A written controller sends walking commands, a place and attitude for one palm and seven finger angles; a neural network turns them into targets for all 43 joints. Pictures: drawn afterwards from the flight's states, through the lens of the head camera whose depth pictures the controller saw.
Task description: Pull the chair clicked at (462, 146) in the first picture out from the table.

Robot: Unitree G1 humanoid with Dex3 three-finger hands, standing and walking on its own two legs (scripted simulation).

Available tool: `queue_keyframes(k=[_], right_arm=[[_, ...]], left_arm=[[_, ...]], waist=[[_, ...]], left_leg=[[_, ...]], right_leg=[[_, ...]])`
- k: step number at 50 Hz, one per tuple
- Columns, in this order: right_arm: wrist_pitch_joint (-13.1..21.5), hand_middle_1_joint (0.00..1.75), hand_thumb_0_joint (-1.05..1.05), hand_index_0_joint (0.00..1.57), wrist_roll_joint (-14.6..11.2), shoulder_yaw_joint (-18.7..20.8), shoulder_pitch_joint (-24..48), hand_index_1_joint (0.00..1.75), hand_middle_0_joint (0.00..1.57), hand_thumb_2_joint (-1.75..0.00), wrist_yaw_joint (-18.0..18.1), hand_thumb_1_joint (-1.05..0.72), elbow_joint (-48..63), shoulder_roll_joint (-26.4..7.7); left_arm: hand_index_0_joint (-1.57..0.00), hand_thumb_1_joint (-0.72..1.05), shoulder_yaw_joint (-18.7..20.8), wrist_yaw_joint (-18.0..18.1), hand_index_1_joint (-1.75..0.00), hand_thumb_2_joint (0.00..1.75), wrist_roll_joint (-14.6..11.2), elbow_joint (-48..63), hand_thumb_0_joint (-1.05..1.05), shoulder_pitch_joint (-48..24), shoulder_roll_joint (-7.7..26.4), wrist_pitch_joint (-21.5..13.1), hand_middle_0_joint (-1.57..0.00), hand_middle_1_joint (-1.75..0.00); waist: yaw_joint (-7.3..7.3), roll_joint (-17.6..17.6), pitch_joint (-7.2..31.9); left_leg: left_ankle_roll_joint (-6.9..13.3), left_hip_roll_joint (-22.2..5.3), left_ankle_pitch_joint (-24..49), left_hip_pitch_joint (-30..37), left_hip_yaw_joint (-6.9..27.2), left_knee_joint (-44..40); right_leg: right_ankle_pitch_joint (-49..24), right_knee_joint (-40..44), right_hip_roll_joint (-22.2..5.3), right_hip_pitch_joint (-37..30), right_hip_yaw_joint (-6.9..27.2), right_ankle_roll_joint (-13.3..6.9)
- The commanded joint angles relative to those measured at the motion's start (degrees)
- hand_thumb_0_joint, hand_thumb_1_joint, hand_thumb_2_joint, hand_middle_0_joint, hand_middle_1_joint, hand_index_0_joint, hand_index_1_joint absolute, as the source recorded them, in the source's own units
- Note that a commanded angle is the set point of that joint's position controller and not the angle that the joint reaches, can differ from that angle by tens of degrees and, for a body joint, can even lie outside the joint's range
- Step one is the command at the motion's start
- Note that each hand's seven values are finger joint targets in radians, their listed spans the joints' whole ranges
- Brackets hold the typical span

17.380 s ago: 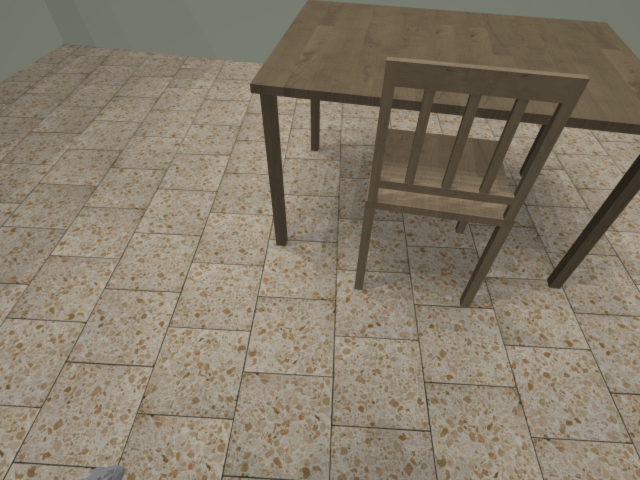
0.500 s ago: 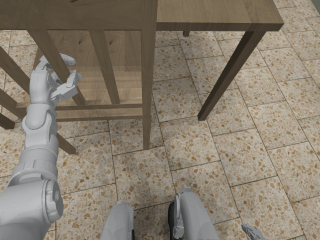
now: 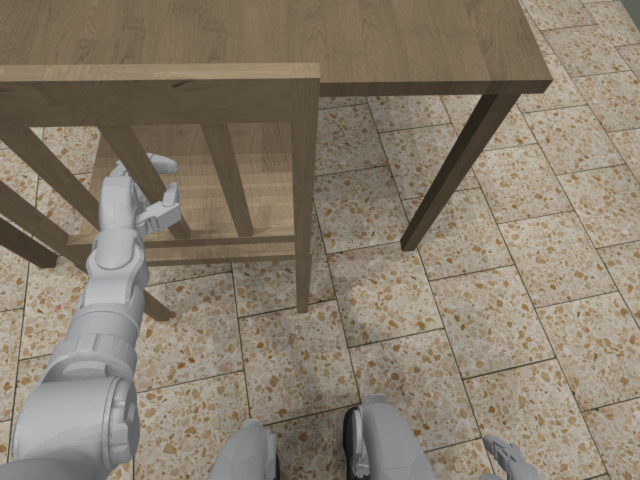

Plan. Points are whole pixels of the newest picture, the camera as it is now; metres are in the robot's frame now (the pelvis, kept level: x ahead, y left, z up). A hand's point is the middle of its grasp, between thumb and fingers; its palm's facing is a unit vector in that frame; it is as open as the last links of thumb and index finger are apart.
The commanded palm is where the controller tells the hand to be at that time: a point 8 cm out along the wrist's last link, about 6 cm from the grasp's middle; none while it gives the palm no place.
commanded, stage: step backward, pulling the chair out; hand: left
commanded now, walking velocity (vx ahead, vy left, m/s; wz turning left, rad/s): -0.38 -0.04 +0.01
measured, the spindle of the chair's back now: (155, 190) +0.48 +0.21 -0.02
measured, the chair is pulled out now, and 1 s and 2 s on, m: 0.02 0.15 0.15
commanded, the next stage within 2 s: none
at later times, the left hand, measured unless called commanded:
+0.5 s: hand (197, 240) +0.40 +0.14 -0.01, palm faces +0.09 -0.98 -0.18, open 5.2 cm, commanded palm +0.38 +0.19 -0.01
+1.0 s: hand (223, 289) +0.34 +0.11 -0.01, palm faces +0.06 -0.98 -0.21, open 5.2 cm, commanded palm +0.33 +0.16 -0.01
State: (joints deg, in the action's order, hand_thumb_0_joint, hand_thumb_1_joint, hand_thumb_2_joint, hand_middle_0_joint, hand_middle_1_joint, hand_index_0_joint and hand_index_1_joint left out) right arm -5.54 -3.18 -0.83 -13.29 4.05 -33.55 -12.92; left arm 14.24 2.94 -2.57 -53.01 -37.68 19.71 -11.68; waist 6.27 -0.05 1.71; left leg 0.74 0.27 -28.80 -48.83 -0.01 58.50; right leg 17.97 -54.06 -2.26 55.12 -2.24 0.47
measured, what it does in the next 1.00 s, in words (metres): shifts its weight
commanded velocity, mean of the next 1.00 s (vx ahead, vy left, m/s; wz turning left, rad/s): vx -0.38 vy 0.00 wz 0.04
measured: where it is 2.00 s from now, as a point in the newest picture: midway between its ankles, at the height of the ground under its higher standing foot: outside the picture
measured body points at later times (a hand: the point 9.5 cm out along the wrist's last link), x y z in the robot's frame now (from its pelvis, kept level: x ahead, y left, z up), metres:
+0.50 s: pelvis -0.02 +0.00 +0.04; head +0.09 +0.00 +0.47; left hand +0.39 +0.19 +0.00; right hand +0.00 -0.28 -0.09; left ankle -0.01 +0.11 -0.67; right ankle +0.07 -0.13 -0.67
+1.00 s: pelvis -0.07 -0.02 +0.04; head +0.03 -0.03 +0.47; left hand +0.33 +0.16 +0.00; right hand +0.00 -0.31 -0.09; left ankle -0.01 +0.11 -0.67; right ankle +0.07 -0.13 -0.67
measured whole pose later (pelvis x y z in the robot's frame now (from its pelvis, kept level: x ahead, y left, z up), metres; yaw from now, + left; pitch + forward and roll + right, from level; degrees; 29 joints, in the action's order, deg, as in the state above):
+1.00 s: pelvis -0.07 -0.02 +0.04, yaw +0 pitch +10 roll +1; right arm -4.8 -5.1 0.3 -12.0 7.9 -40.5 -16.2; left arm 4.0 9.2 -3.3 -62.4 -35.0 12.6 -13.4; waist 5.9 -0.7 -2.7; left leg -0.8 0.1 -14.8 -36.8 -0.2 41.6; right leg 4.4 -35.7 -1.9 42.0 -2.5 -0.6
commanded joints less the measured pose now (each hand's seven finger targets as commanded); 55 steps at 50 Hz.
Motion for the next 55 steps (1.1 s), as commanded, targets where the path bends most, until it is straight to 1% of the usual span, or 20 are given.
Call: queue_keyframes(k=[1,4,6,8,11,13,16,20,26,29,31,34,36,40,43,46,48,50,51,55], right_arm=[[-1.61,0.3,0.0,0.2,0.1,3.68,-9.36,0.3,0.2,-0.9,2.52,-0.9,2.49,-11.05],[-1.54,0.3,0.0,0.2,0.62,3.82,-9.6,0.3,0.2,-0.9,2.5,-0.9,0.79,-10.94],[-1.22,0.3,0.0,0.2,0.77,4.31,-9.57,0.3,0.2,-0.9,2.62,-0.9,-0.15,-11.16],[-0.95,0.3,0.0,0.2,0.99,4.55,-9.69,0.3,0.2,-0.9,2.5,-0.9,-0.91,-10.95],[-0.74,0.3,0.0,0.2,1.2,5.14,-9.04,0.3,0.2,-0.9,2.53,-0.9,-1.4,-10.97],[-0.7,0.3,0.0,0.2,1.42,5.23,-8.65,0.3,0.2,-0.9,2.52,-0.9,-1.72,-10.82],[-0.7,0.3,0.0,0.2,1.23,5.34,-7.61,0.3,0.2,-0.9,2.79,-0.9,-1.61,-11.12],[-0.51,0.3,0.0,0.2,0.94,5.08,-6.54,0.3,0.2,-0.9,3.17,-0.9,-2.32,-10.74],[0.66,0.3,0.0,0.2,0.47,4.81,-5.89,0.3,0.2,-0.9,3.64,-0.9,-3.45,-10.78],[1.2,0.3,0.0,0.2,0.27,4.41,-5.06,0.3,0.2,-0.9,3.52,-0.9,-3.6,-10.19],[1.29,0.3,0.0,0.2,-0.2,4.28,-4.92,0.3,0.2,-0.9,3.6,-0.9,-3.39,-10.46],[1.36,0.3,0.0,0.2,-0.6,3.86,-4.47,0.3,0.2,-0.9,3.48,-0.9,-3.15,-10.12],[1.3,0.3,0.0,0.2,-0.78,3.91,-4.47,0.3,0.2,-0.9,3.58,-0.9,-3.18,-10.47],[1.07,0.3,0.0,0.2,-1.22,3.57,-3.5,0.3,0.2,-0.9,3.5,-0.9,-2.84,-10.44],[1.3,0.3,0.0,0.2,-1.39,3.35,-2.81,0.3,0.2,-0.9,3.86,-0.9,-2.95,-10.69],[1.93,0.3,0.0,0.2,-1.56,3.4,-2.11,0.3,0.2,-0.9,4.38,-0.9,-2.72,-11.26],[2.48,0.3,0.0,0.2,-1.59,3.17,-1.68,0.3,0.2,-0.9,4.6,-0.9,-2.56,-11.01],[3.16,0.3,0.0,0.2,-1.52,3.09,-1.47,0.3,0.2,-0.9,4.81,-0.9,-2.69,-10.82],[3.5,0.3,0.0,0.2,-1.34,3.26,-1.53,0.3,0.2,-0.9,5.12,-0.9,-2.94,-11.07],[4.36,0.3,0.0,0.2,-1.02,3.12,-1.74,0.3,0.2,-0.9,5.05,-0.9,-3.39,-10.36]], left_arm=[[-0.5,0.9,-1.48,4.49,-1.45,0.9,4.01,2.53,0.0,-16.69,13.28,0.92,-0.5,-1.45],[-0.5,0.9,-2.67,4.76,-1.45,0.9,3.44,0.49,0.0,-18.16,11.37,-0.64,-0.5,-1.45],[-0.5,0.9,-2.73,4.77,-1.45,0.9,3.49,0.46,0.0,-18.39,11.29,-1.4,-0.5,-1.45],[-0.5,0.9,-3.79,4.47,-1.45,0.9,3.42,0.14,0.0,-16.87,9.53,-1.79,-0.5,-1.45],[-0.5,0.9,-3.53,4.19,-1.45,0.9,3.31,0.81,0.0,-15.04,9.45,-2.39,-0.5,-1.45],[-0.5,0.9,-4.14,3.98,-1.45,0.9,3.23,1.17,0.0,-14.12,8.48,-2.73,-0.5,-1.45],[-0.5,0.9,-3.88,4.04,-1.45,0.9,2.99,1.81,0.0,-12.53,8.94,-3.23,-0.5,-1.45],[-0.5,0.9,-4.57,4.53,-1.45,0.9,2.97,1.71,0.0,-13.89,8.79,-3.91,-0.5,-1.45],[-0.5,0.9,-4.28,5.46,-1.45,0.9,3.09,0.4,0.0,-16.02,9.9,-4.9,-0.5,-1.45],[-0.5,0.9,-5.27,5.79,-1.45,0.9,3.07,0.08,0.0,-16.31,9.16,-5.29,-0.5,-1.45],[-0.5,0.9,-4.68,6.39,-1.45,0.9,3.09,-0.1,0.0,-16.42,10.44,-5.27,-0.5,-1.45],[-0.5,0.9,-5.89,7.03,-1.45,0.9,3.07,0.1,0.0,-16.5,9.71,-4.9,-0.5,-1.45],[-0.5,0.9,-5.52,7.52,-1.45,0.9,3.14,-0.16,0.0,-16.43,10.45,-4.5,-0.5,-1.45],[-0.5,0.9,-7.69,7.86,-1.45,0.9,2.71,1.16,0.0,-17.59,8.74,-3.71,-0.5,-1.45],[-0.5,0.9,-9.11,7.85,-1.45,0.9,2.3,1.1,0.0,-17.43,7.08,-3.52,-0.5,-1.45],[-0.5,0.9,-9.53,7.74,-1.45,0.9,1.97,1.39,0.0,-18.42,6.76,-3.83,-0.5,-1.45],[-0.5,0.9,-10.68,7.43,-1.45,0.9,1.63,1.24,0.0,-18.54,5.25,-4.09,-0.5,-1.45],[-0.5,0.9,-11.08,7.11,-1.45,0.9,1.35,1.46,0.0,-19.47,4.57,-4.57,-0.5,-1.45],[-0.5,0.9,-10.19,7.16,-1.45,0.9,1.31,0.92,0.0,-19.48,5.5,-4.66,-0.5,-1.45],[-0.5,0.9,-10.52,6.62,-1.45,0.9,1.41,0.59,0.0,-19.49,5.21,-5.21,-0.5,-1.45]], waist=[[0.89,4.21,27.35],[0.7,9.76,26.51],[0.47,11.31,27.32],[0.27,12.91,27.64],[-0.15,13.93,28.04],[-0.19,12.93,27.66],[-0.47,10.35,27.07],[0.0,8.5,25.2],[0.03,7.73,25.16],[-0.15,5.45,24.69],[-0.06,2.61,24.6],[-0.28,0.62,24.6],[-0.19,-0.43,24.66],[-0.37,-0.65,23.91],[-0.57,0.58,23.35],[-1.04,4.05,22.8],[-1.38,5.57,21.65],[-1.59,6.11,21.04],[-1.6,5.29,20.74],[-1.89,5.03,20.41]], left_leg=[[-0.58,-4.1,26.76,15.21,2.82,-15.1],[-1.11,-6.01,37.02,20.68,3.75,-16.52],[-1.44,-6.73,42.95,23.57,4.29,-16.9],[-1.87,-7.44,47.53,26.17,4.62,-17.31],[-2.06,-7.96,49.05,28.13,4.83,-17.98],[-2.07,-8.34,46.86,27.79,5.04,-18.86],[-1.86,-8.04,40.44,24.74,5.1,-20.29],[-1.42,-7.42,30.46,21.32,4.37,-21.31],[-0.78,-6.79,22.84,18.9,4.29,-21.84],[-0.69,-5.78,17.08,16.3,3.63,-21.79],[-0.49,-4.39,11.94,14.92,2.72,-20.77],[-0.35,-2.62,5.83,13.8,1.68,-20.28],[-0.26,-1.81,4.53,14.49,1.32,-19.88],[-0.14,-1.36,3.28,15.95,1.19,-20.75],[0.33,-2.67,3.97,17.25,2.52,-23.63],[0.69,-4.26,5.16,17.18,4.03,-26.36],[0.84,-5.37,5.44,16.59,4.62,-27.34],[0.94,-6.08,6.06,16.26,4.75,-27.34],[1.06,-6.34,7.12,16.24,5.07,-27.3],[0.61,-6.09,7.2,15.01,3.9,-24.92]], right_leg=[[-27.95,10.55,-2.13,-29.9,3.11,-0.22],[-29.09,13.36,-1.13,-28.8,2.93,0.32],[-29.45,14.67,-0.46,-28.67,2.79,0.37],[-29.01,15.43,0.0,-28.22,2.66,0.4],[-27.1,16.32,0.72,-27.69,2.53,0.32],[-25.63,16.55,0.97,-27.77,2.5,0.29],[-25.25,16.82,0.81,-29.7,2.72,0.05],[-22.2,17.43,-0.06,-30.24,3.44,0.18],[-17.7,17.23,-0.64,-29.72,4.08,0.49],[-14.69,17.8,-1.87,-30.82,5.0,0.56],[-11.59,19.29,-3.17,-31.01,6.26,0.44],[-7.42,22.2,-5.5,-32.53,8.19,0.17],[-6.09,23.86,-6.45,-32.71,8.92,0.02],[-2.35,26.85,-7.6,-33.27,8.96,0.02],[-0.98,26.3,-5.89,-33.24,6.99,0.57],[-0.43,24.1,-3.86,-32.92,5.18,0.87],[-0.23,21.89,-2.56,-32.59,4.4,1.04],[-0.43,19.97,-1.76,-32.02,4.1,0.95],[-0.68,19.45,-1.33,-31.82,3.94,1.06],[-0.7,18.68,-2.19,-31.01,5.15,0.7]])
